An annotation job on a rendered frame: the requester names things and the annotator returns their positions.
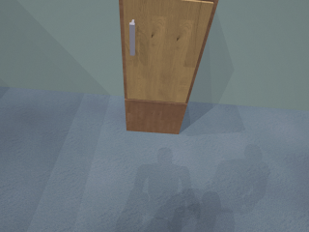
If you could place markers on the handle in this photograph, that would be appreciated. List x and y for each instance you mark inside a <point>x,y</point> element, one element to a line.
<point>132,38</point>

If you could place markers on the cupboard door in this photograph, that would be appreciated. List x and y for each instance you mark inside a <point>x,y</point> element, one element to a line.
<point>168,37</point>

